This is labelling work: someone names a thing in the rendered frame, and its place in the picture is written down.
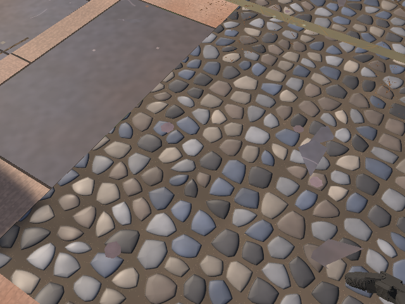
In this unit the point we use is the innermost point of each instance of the robot right hand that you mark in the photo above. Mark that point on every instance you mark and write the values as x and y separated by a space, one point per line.
384 285

